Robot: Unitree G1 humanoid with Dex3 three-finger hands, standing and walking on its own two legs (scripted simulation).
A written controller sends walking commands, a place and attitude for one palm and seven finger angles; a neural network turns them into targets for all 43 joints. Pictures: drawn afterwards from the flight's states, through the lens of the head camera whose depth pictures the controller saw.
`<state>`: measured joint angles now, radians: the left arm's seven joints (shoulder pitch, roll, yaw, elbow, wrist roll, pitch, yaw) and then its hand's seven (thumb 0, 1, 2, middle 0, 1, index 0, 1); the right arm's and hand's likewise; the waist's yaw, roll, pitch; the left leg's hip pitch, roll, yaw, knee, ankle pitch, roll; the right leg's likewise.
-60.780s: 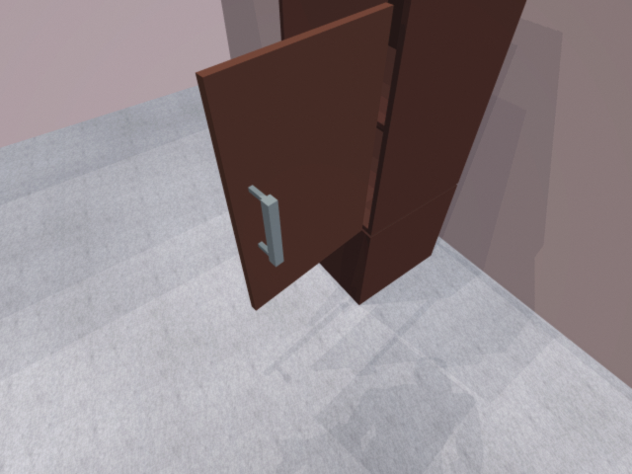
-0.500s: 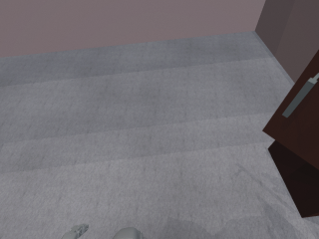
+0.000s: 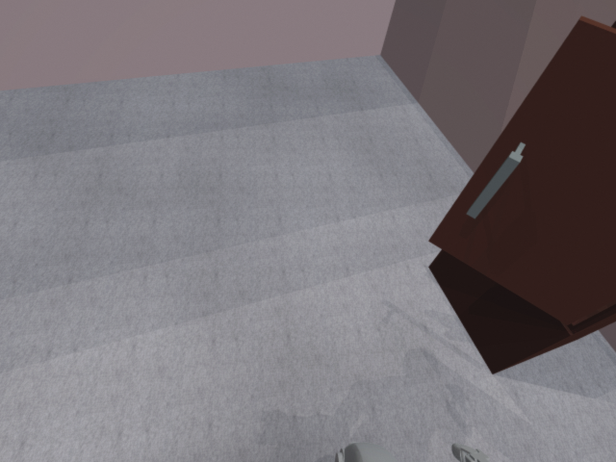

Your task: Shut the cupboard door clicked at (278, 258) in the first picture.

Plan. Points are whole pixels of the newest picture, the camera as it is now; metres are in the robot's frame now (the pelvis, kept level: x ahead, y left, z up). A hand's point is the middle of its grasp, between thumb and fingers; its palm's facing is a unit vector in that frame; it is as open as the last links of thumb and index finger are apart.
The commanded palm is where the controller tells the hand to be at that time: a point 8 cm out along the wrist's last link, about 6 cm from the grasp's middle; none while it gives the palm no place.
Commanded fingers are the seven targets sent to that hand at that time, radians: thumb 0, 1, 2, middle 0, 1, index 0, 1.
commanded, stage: turn to face it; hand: left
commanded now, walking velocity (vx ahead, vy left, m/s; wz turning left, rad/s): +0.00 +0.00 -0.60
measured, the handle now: (495, 181) +0.65 -0.33 -0.05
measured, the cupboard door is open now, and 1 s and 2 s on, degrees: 34 34 34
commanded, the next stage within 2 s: take the last steps up to it in 0.84 s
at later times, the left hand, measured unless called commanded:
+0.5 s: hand (242, 420) +0.18 +0.10 -0.15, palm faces -0.30 -0.91 -0.28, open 7.4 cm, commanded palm none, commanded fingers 0.00 0.90 0.90 -0.20 -0.30 -0.20 -0.30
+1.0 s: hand (214, 413) +0.19 +0.15 -0.18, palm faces -0.38 -0.91 -0.19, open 7.4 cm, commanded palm none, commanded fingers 0.00 0.90 0.90 -0.20 -0.30 -0.20 -0.30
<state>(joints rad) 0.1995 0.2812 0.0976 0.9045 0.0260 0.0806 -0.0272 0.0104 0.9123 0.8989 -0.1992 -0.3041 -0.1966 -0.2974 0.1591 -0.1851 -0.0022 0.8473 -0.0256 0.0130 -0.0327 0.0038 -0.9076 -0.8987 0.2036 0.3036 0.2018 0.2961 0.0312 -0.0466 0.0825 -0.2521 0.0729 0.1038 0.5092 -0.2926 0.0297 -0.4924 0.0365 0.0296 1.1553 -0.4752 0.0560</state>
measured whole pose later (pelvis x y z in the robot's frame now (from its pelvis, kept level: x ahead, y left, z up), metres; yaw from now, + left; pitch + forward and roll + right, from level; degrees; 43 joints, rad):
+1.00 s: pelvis +0.07 -0.02 +0.00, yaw -27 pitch +1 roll -2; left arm 0.24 0.25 0.08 0.97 0.02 0.07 0.00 0.01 0.91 0.90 -0.20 -0.30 -0.20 -0.30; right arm 0.18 -0.17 0.01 0.91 -0.03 0.01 -0.04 0.00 -0.91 -0.90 0.20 0.30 0.20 0.30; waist 0.03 -0.05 0.05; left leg -0.25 0.04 0.09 0.50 -0.27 0.05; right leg -0.41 0.03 0.05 1.05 -0.47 0.03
